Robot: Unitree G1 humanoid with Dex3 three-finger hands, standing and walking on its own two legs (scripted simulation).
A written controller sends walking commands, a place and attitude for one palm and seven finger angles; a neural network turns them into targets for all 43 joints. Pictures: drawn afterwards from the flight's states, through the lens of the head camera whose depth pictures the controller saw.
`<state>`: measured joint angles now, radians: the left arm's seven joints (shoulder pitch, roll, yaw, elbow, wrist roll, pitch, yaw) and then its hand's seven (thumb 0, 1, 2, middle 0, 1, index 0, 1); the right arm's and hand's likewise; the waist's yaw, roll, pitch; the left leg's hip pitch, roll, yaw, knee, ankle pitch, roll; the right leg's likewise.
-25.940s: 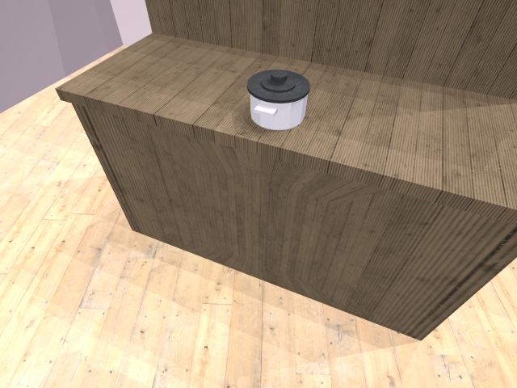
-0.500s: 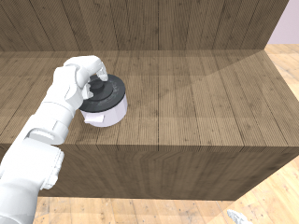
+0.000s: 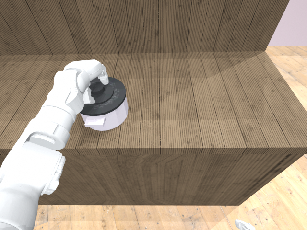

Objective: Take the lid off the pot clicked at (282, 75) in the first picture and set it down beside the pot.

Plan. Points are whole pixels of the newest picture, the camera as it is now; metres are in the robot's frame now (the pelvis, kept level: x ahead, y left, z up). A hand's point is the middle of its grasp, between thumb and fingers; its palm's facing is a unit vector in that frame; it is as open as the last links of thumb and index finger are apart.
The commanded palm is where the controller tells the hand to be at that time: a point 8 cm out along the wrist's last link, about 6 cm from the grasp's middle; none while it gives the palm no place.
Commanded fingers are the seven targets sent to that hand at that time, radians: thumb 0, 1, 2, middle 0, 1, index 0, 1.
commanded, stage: close the fingers and squeeze the knob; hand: left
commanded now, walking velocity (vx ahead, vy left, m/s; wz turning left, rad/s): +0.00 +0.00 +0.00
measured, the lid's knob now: (97, 88) +0.49 +0.16 +0.11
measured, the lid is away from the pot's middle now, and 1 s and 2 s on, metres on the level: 0.00 0.01 0.00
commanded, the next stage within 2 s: lift the lid straight up in 1.32 s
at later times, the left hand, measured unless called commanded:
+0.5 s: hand (88, 89) +0.46 +0.17 +0.13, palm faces -0.35 -0.06 -0.94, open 8.0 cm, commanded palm +0.45 +0.17 +0.19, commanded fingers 0.00 0.27 0.88 -0.69 -1.01 -0.69 -1.01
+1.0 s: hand (88, 90) +0.45 +0.17 +0.13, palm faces -0.35 -0.06 -0.94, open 7.8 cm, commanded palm +0.44 +0.17 +0.19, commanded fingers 0.00 0.51 0.90 -0.87 -1.08 -0.70 -0.99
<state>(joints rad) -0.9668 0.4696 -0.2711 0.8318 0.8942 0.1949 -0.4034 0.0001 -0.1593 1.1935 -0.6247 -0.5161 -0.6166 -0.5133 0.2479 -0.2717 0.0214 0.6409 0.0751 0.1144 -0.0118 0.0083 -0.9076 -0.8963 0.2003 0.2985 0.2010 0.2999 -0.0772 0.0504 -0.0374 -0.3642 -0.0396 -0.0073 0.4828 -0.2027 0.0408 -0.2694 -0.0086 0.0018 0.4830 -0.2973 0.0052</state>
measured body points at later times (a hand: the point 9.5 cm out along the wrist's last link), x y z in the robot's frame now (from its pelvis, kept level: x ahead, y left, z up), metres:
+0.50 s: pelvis +0.00 +0.00 +0.00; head +0.03 -0.01 +0.45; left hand +0.47 +0.17 +0.18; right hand +0.10 -0.26 -0.12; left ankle +0.02 +0.10 -0.74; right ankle -0.03 -0.13 -0.74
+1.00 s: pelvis +0.00 +0.00 +0.00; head +0.02 -0.01 +0.45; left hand +0.46 +0.17 +0.19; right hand +0.11 -0.25 -0.12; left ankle +0.02 +0.10 -0.74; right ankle -0.03 -0.13 -0.74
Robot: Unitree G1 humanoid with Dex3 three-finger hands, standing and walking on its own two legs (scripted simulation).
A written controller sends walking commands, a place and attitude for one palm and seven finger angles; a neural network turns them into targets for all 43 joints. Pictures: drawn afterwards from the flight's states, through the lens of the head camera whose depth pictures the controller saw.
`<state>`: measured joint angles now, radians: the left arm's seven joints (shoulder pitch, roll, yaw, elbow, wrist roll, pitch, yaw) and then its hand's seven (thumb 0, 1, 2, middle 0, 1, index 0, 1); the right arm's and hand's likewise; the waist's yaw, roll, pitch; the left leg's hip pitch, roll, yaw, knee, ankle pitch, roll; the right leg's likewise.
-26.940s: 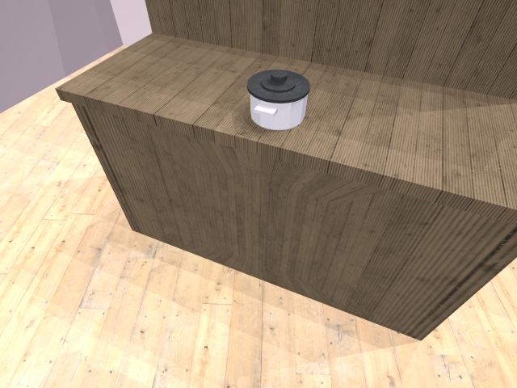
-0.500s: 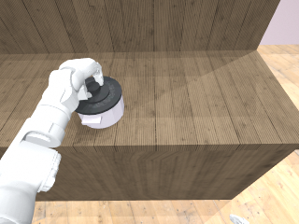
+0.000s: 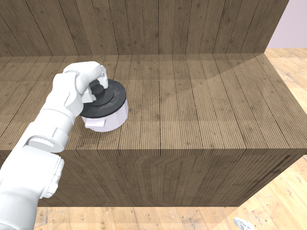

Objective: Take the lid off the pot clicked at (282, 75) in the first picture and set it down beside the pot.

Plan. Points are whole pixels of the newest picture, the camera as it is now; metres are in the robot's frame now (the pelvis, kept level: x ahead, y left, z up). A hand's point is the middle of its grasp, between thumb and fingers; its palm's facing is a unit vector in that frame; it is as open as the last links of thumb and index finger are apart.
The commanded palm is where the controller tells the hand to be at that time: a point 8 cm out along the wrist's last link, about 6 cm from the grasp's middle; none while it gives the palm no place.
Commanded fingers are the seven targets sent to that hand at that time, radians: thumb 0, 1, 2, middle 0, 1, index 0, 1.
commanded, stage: close the fingers and squeeze the knob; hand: left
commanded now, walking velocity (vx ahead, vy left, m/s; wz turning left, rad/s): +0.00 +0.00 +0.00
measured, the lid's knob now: (97, 90) +0.48 +0.16 +0.11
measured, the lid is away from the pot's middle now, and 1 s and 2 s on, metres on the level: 0.01 0.00 0.02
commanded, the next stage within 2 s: lift the lid straight up in 0.32 s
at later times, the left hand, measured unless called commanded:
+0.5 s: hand (91, 94) +0.44 +0.16 +0.13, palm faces -0.34 -0.05 -0.94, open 7.6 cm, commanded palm +0.43 +0.16 +0.20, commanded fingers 0.00 0.76 0.94 -1.15 -1.17 -0.70 -1.01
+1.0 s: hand (87, 84) +0.44 +0.16 +0.17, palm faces -0.32 -0.06 -0.94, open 7.5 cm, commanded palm +0.43 +0.16 +0.24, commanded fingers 0.00 0.77 0.94 -1.17 -1.17 -0.69 -1.01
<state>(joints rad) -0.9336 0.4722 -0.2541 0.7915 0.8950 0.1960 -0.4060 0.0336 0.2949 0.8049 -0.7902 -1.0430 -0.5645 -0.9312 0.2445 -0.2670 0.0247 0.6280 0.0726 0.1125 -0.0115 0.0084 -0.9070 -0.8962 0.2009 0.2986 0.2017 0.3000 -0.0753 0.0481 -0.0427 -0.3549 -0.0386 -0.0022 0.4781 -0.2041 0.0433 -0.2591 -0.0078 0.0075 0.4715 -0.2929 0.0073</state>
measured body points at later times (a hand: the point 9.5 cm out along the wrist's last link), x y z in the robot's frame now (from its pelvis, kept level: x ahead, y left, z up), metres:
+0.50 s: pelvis +0.00 +0.00 +0.00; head +0.01 -0.02 +0.45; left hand +0.45 +0.16 +0.19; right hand +0.10 -0.26 -0.12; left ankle +0.02 +0.09 -0.74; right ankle -0.04 -0.13 -0.74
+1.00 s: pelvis -0.01 -0.01 +0.00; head +0.00 -0.03 +0.45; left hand +0.45 +0.16 +0.22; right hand +0.11 -0.26 -0.11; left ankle +0.02 +0.09 -0.74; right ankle -0.04 -0.13 -0.74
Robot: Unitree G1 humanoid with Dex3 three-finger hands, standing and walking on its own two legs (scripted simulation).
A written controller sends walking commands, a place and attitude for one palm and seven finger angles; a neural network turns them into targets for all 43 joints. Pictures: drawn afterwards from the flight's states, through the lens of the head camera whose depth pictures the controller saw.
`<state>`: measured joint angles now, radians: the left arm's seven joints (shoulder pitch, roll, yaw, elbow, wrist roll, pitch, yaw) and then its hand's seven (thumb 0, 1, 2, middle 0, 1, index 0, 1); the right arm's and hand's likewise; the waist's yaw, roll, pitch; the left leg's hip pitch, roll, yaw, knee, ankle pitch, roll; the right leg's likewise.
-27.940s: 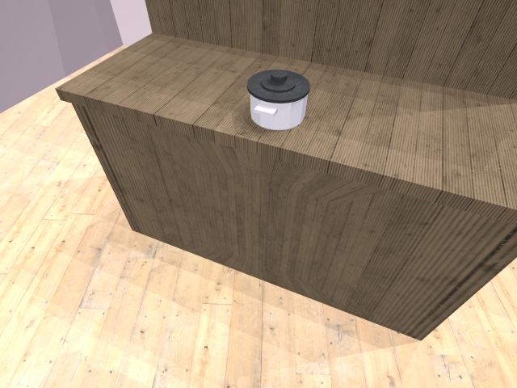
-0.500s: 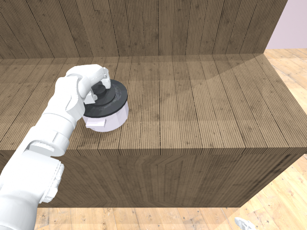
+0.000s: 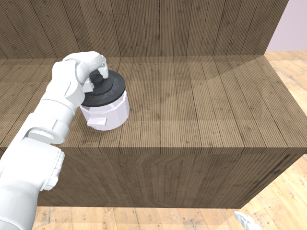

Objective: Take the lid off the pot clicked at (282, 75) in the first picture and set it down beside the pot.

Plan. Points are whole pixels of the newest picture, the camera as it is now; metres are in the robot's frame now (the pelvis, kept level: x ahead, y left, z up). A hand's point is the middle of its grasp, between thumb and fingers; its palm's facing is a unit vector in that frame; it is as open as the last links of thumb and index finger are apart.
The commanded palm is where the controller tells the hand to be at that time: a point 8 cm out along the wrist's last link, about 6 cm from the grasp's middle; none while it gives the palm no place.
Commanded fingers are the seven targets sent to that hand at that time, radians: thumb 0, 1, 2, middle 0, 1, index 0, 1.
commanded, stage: lift the lid straight up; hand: left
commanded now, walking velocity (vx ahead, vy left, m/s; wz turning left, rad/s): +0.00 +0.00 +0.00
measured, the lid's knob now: (96, 79) +0.49 +0.16 +0.15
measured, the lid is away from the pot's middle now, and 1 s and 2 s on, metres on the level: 0.00 0.02 0.08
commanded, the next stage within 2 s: move the lid sideways beside the pot in 1.42 s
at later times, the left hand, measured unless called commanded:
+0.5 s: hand (85, 66) +0.46 +0.17 +0.21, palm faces -0.27 -0.06 -0.96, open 7.5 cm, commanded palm +0.45 +0.17 +0.28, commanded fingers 0.00 0.77 0.94 -1.17 -1.17 -0.69 -1.01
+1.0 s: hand (76, 51) +0.46 +0.17 +0.26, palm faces -0.20 -0.04 -0.98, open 7.5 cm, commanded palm +0.45 +0.17 +0.32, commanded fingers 0.00 0.77 0.94 -1.17 -1.17 -0.69 -1.01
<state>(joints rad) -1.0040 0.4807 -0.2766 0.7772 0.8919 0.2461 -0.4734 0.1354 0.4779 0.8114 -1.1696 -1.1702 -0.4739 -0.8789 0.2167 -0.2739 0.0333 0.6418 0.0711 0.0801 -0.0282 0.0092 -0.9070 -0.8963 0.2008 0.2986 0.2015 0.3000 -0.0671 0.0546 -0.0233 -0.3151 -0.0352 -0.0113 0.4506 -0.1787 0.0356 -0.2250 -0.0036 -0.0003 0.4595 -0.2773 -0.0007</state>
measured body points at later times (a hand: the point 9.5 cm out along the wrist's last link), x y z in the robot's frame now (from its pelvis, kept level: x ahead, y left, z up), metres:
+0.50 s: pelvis +0.00 +0.01 +0.00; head +0.02 -0.01 +0.45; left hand +0.47 +0.17 +0.26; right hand +0.11 -0.24 -0.12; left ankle +0.03 +0.10 -0.74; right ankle -0.03 -0.12 -0.74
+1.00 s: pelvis +0.00 +0.01 +0.00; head +0.01 -0.01 +0.45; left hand +0.46 +0.17 +0.31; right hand +0.12 -0.24 -0.11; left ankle +0.03 +0.10 -0.74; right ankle -0.03 -0.12 -0.74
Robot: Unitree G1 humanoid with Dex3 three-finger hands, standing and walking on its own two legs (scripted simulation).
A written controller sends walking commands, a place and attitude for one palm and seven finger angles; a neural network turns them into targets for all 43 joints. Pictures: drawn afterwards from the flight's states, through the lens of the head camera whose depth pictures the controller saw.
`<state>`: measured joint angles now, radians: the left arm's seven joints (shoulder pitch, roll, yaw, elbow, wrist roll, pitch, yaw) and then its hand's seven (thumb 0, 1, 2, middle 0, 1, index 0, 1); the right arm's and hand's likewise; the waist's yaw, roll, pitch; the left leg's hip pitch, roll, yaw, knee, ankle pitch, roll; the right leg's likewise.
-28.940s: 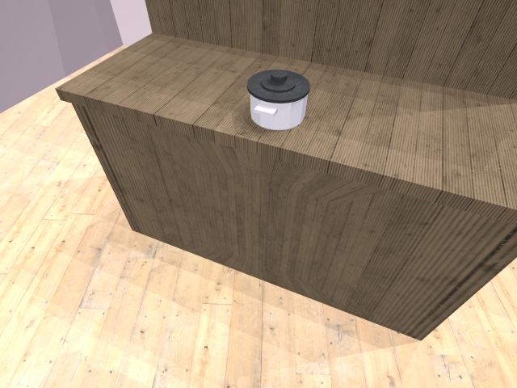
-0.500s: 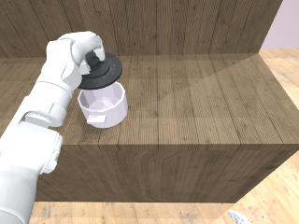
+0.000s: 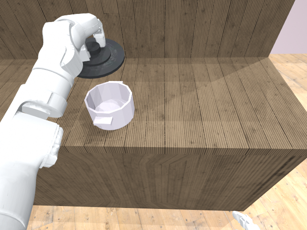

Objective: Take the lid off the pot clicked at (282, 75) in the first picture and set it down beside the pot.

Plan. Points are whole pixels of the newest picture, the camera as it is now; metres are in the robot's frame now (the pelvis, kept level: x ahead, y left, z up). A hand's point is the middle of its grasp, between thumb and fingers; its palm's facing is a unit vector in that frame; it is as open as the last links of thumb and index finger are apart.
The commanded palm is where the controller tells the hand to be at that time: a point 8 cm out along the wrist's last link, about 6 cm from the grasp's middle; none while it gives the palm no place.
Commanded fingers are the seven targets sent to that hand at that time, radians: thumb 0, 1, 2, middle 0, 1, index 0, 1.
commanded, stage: lift the lid straight up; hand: left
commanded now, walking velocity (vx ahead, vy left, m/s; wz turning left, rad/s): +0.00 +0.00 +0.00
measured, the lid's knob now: (92, 48) +0.51 +0.16 +0.24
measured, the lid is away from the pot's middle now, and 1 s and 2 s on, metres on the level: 0.02 0.08 0.18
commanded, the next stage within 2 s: move the lid sideways beside the pot in 0.42 s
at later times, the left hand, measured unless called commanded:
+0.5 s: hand (83, 44) +0.46 +0.16 +0.27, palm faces -0.19 -0.05 -0.98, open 7.5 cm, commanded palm +0.46 +0.16 +0.33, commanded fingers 0.00 0.77 0.94 -1.17 -1.17 -0.69 -1.01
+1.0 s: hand (58, 46) +0.47 +0.22 +0.27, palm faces -0.20 -0.05 -0.98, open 7.5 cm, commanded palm +0.45 +0.22 +0.33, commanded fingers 0.00 0.77 0.94 -1.17 -1.17 -0.69 -1.01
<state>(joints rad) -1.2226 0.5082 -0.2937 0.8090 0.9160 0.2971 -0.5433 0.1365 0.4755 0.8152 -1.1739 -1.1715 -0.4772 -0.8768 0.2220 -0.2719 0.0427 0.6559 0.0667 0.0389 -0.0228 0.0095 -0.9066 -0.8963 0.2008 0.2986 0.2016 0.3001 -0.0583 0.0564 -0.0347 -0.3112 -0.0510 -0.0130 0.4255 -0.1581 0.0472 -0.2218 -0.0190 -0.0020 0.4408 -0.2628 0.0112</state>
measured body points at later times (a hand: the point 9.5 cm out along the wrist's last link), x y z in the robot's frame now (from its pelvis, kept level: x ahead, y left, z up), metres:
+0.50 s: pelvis +0.00 +0.00 +0.00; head +0.01 -0.02 +0.45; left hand +0.47 +0.16 +0.33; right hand +0.12 -0.25 -0.12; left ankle +0.04 +0.09 -0.74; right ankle -0.02 -0.13 -0.74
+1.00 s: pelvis +0.01 +0.00 +0.00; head +0.03 -0.01 +0.45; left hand +0.47 +0.22 +0.32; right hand +0.12 -0.25 -0.11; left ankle +0.04 +0.09 -0.74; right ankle -0.02 -0.13 -0.74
